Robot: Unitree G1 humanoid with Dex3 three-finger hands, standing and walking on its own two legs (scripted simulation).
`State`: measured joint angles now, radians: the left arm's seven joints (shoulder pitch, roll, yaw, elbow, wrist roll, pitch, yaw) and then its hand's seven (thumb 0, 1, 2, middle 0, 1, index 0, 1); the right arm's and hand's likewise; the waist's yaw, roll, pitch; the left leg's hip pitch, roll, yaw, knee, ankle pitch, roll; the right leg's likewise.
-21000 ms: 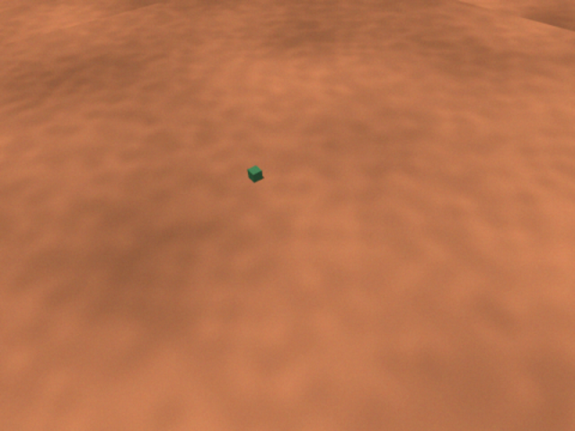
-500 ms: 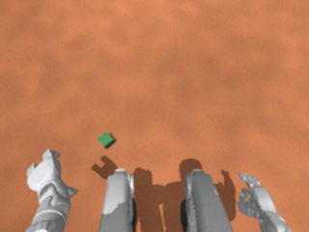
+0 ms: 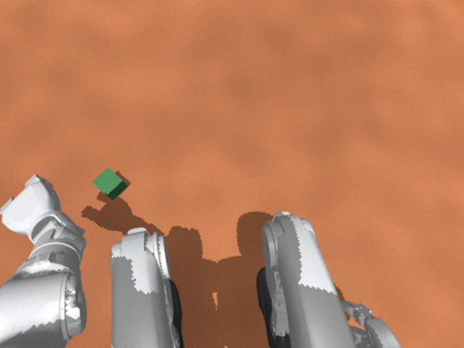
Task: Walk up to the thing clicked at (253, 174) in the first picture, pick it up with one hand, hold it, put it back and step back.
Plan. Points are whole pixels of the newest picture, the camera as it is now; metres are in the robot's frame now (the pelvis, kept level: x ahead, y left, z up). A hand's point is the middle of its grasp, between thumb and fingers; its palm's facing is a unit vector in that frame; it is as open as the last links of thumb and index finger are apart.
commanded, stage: rise first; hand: left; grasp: from above
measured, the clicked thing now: (110, 184) +0.49 +0.29 -0.36
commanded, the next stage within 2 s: approach in 1.04 s
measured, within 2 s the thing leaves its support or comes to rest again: neither
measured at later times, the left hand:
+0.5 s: hand (73, 204) +0.40 +0.32 -0.22, palm faces -0.25 -0.32 -0.91, open 11.8 cm
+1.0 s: hand (77, 199) +0.42 +0.32 -0.24, palm faces -0.26 -0.33 -0.91, open 12.0 cm
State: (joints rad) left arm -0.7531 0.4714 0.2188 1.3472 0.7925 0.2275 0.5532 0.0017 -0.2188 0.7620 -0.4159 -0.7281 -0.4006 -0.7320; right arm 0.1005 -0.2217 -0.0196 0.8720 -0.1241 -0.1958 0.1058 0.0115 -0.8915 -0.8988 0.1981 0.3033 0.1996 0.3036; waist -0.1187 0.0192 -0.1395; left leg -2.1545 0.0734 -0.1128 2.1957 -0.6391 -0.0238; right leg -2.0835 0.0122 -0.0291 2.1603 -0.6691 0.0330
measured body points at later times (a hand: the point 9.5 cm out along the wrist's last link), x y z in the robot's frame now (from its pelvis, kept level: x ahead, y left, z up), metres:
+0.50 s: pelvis +0.00 +0.00 -0.06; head +0.23 +0.03 +0.33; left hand +0.42 +0.33 -0.17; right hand +0.07 -0.26 -0.19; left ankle +0.09 +0.14 -0.36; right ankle +0.10 -0.13 -0.36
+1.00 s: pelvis +0.01 +0.00 -0.07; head +0.24 +0.04 +0.31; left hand +0.43 +0.33 -0.19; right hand +0.05 -0.27 -0.19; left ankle +0.09 +0.14 -0.36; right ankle +0.10 -0.13 -0.36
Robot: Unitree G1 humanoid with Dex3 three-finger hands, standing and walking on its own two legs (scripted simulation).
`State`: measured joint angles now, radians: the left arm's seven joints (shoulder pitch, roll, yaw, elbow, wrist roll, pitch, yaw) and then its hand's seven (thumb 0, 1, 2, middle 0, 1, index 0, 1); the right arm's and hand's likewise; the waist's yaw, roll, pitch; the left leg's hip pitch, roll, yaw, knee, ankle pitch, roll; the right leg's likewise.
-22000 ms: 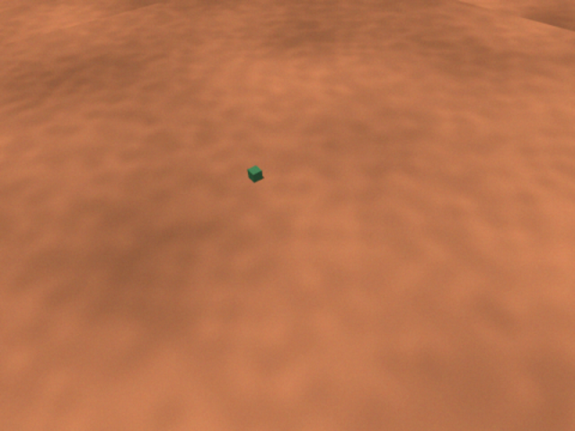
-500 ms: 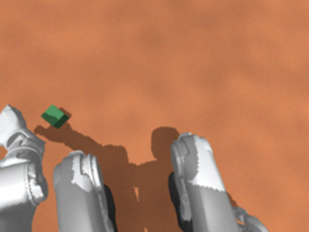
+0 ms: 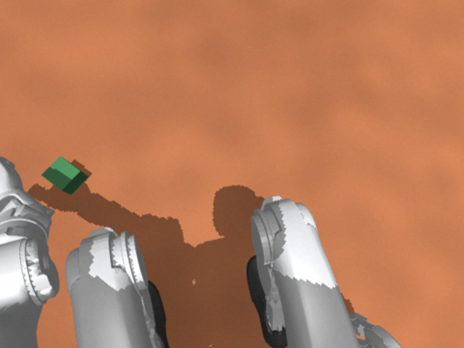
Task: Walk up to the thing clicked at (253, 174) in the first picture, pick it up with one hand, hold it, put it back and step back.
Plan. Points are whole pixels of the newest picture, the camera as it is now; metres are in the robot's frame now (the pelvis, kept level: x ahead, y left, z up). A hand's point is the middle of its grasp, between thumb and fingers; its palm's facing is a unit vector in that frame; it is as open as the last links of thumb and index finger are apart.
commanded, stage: rise first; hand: left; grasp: from above
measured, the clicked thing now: (66, 175) +0.47 +0.31 -0.29
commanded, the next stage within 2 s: approach in 0.04 s
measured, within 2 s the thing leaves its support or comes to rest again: neither
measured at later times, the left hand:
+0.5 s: hand (43, 157) +0.47 +0.30 -0.17, palm faces -0.21 -0.35 -0.91, open 13.7 cm
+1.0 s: hand (55, 168) +0.47 +0.30 -0.23, palm faces -0.26 -0.37 -0.89, open 14.4 cm
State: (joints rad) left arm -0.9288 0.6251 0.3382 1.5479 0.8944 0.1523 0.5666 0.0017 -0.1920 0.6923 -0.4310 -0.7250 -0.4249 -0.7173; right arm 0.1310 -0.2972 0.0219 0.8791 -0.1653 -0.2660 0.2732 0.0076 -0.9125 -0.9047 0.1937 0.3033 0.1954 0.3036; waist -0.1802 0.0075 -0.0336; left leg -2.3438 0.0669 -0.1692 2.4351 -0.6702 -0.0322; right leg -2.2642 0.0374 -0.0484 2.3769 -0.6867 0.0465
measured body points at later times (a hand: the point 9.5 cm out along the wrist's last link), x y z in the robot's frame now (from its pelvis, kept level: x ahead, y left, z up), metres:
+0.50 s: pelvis +0.00 +0.00 -0.01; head +0.26 +0.06 +0.36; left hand +0.48 +0.32 -0.12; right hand +0.02 -0.26 -0.10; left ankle +0.08 +0.14 -0.28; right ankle +0.10 -0.13 -0.28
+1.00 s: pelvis +0.00 +0.01 -0.01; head +0.29 +0.07 +0.33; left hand +0.48 +0.32 -0.18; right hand -0.02 -0.24 -0.08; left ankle +0.08 +0.14 -0.28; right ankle +0.10 -0.13 -0.28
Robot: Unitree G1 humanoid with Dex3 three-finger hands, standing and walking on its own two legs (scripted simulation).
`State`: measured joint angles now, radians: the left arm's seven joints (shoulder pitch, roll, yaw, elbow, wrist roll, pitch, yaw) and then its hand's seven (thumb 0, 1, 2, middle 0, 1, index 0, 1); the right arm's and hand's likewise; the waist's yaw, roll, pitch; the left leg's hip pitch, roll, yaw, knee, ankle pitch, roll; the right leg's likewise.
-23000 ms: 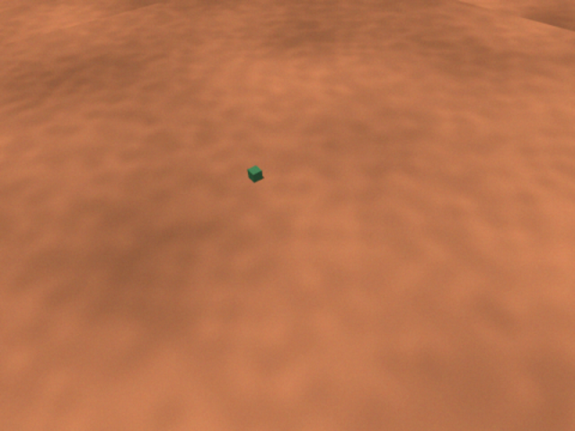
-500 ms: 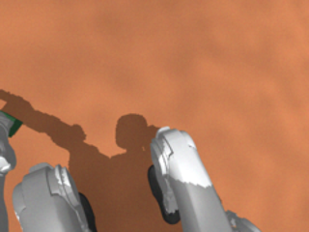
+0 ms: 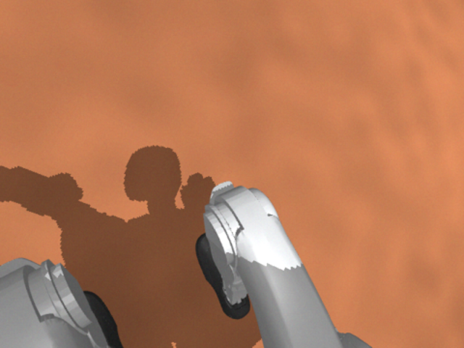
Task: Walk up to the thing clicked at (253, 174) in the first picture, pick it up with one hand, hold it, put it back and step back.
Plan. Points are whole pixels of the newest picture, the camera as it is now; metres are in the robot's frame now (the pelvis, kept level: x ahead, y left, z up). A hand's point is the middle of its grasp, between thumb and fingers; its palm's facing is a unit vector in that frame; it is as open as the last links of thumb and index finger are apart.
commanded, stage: rest palm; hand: left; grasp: from above
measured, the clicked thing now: out of the picture +0.44 +0.34 -0.29
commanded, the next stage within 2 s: close in 1.06 s
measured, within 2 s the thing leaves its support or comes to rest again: neither
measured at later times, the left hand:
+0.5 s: hand out of the picture +0.43 +0.34 -0.24, palm faces -0.25 -0.38 -0.89, open 14.4 cm
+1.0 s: hand out of the picture +0.42 +0.35 -0.26, palm faces -0.26 -0.38 -0.89, open 14.3 cm
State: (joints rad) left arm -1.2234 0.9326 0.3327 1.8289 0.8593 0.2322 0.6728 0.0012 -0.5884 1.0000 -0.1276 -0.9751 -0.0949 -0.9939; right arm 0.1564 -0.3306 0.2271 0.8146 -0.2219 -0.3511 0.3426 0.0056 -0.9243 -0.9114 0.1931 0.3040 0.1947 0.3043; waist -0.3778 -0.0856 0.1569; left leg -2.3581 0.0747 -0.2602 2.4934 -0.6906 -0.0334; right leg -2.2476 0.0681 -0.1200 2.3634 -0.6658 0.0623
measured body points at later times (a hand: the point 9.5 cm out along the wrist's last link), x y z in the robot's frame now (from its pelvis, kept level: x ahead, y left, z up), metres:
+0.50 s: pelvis +0.00 +0.00 +0.00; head +0.28 +0.11 +0.33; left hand +0.44 +0.36 -0.19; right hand +0.01 -0.24 -0.06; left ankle +0.07 +0.14 -0.28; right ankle +0.11 -0.12 -0.28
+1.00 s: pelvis -0.01 +0.01 +0.00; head +0.28 +0.12 +0.32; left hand +0.44 +0.36 -0.20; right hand +0.01 -0.23 -0.05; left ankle +0.07 +0.14 -0.28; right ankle +0.11 -0.12 -0.28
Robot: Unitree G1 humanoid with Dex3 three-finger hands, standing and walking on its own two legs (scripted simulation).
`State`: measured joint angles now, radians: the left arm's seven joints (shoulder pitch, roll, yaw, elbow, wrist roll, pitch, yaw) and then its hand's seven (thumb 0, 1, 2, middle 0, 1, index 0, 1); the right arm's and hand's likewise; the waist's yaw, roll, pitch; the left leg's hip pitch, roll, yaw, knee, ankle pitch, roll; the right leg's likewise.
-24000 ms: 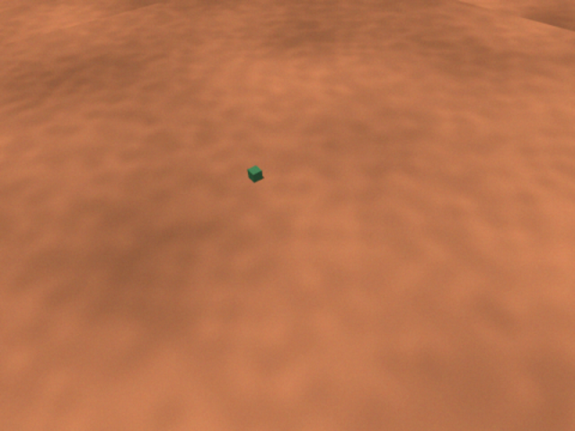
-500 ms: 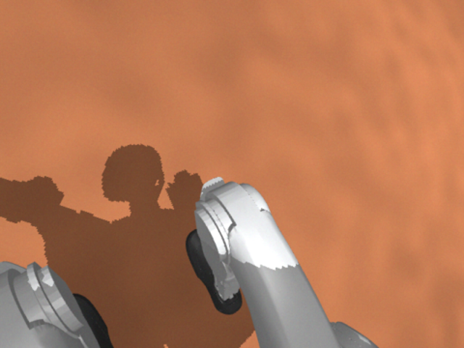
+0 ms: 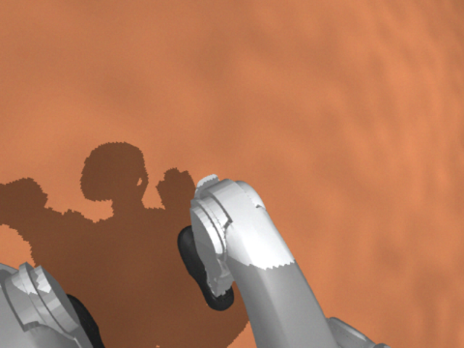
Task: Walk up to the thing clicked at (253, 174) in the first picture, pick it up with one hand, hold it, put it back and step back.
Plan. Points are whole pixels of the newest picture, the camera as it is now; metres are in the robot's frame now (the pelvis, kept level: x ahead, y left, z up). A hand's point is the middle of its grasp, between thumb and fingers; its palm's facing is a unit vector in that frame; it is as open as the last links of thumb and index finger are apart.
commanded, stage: rest palm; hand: left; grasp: from above
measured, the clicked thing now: out of the picture +0.43 +0.35 -0.29
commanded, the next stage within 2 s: close in 0.06 s
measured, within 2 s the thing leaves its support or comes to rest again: neither
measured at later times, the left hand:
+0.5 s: hand out of the picture +0.43 +0.35 -0.26, palm faces -0.22 -0.39 -0.90, open 13.3 cm
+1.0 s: hand out of the picture +0.43 +0.34 -0.26, palm faces -0.22 -0.39 -0.90, open 11.3 cm
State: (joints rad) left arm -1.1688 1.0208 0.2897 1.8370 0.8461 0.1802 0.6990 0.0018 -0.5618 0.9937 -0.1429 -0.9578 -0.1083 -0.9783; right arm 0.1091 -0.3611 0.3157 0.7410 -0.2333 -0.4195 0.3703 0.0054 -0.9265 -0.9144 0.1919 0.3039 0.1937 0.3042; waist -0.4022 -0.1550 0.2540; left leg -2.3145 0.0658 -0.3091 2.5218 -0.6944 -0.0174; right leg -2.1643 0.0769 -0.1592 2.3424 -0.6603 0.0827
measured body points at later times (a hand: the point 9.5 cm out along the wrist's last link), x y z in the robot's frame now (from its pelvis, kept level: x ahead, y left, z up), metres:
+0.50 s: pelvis +0.00 +0.00 +0.00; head +0.29 +0.13 +0.32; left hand +0.44 +0.36 -0.21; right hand +0.03 -0.24 -0.04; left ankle +0.07 +0.14 -0.28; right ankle +0.12 -0.13 -0.28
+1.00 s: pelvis +0.00 +0.00 +0.01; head +0.29 +0.12 +0.32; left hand +0.44 +0.36 -0.21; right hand +0.02 -0.24 -0.04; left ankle +0.07 +0.14 -0.28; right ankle +0.12 -0.13 -0.28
